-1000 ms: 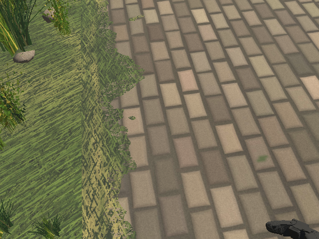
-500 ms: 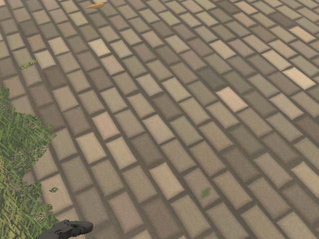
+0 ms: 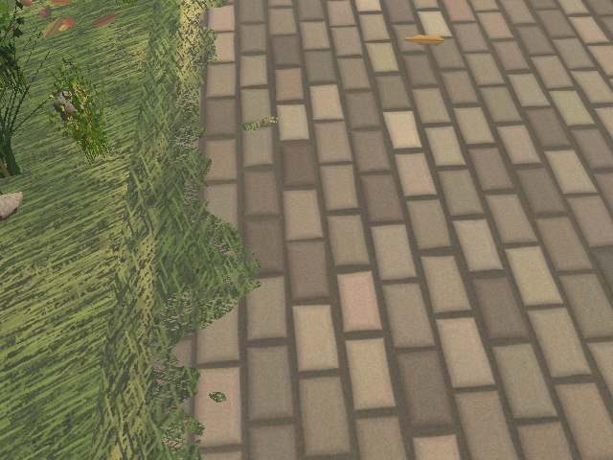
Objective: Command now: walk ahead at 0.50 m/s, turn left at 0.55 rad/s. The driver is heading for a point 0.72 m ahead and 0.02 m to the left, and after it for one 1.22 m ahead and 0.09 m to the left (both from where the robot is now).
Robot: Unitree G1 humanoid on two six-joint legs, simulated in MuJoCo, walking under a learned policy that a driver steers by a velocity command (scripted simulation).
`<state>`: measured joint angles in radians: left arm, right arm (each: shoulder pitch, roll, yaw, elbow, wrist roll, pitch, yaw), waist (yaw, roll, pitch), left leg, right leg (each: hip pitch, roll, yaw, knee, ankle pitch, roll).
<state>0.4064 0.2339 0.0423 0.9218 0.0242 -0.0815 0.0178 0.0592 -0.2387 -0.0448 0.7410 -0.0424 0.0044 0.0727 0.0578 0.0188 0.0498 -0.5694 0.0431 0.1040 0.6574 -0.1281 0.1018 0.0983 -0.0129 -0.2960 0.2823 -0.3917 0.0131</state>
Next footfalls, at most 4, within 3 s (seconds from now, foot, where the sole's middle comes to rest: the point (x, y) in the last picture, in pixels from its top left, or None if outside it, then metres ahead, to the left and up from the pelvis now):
0.04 left None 0.18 0.08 -0.77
0.62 right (349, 432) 0.51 -0.03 -0.77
1.14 left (287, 306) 0.81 0.13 -0.77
1.62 right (365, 253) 0.99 -0.07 -0.77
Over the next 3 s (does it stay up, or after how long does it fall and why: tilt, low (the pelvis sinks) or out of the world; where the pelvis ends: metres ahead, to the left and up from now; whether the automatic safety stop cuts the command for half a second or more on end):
stays up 0.92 0.08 0.02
